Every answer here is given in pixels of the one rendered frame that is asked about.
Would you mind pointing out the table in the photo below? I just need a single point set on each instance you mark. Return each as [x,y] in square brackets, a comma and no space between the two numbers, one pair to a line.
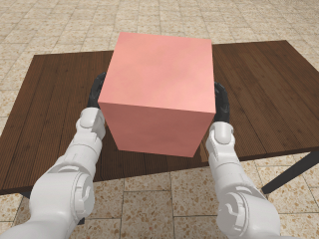
[273,95]

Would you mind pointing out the left robot hand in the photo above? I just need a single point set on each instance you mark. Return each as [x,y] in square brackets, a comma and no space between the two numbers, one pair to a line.
[96,90]

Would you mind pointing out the left robot upper arm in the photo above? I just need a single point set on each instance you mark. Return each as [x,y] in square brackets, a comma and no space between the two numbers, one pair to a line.
[58,202]

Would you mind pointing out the right robot upper arm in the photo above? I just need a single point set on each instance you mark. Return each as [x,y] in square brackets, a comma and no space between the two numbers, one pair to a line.
[243,216]

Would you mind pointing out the robot left forearm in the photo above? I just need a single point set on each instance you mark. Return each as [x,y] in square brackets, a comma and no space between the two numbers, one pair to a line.
[84,150]

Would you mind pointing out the robot right forearm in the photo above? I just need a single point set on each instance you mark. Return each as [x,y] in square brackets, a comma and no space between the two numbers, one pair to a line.
[226,169]

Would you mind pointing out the right robot hand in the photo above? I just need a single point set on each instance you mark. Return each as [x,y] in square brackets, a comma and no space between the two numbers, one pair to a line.
[222,108]

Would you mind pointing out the carton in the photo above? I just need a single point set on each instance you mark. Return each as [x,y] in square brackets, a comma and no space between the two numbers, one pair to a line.
[158,94]

